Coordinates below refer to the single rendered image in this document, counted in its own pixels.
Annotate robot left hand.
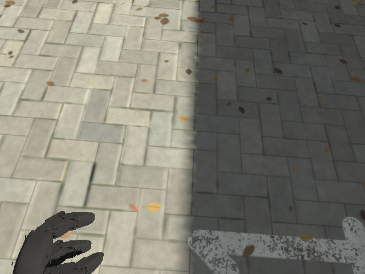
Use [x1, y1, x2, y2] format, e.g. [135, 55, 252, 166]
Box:
[11, 211, 104, 274]

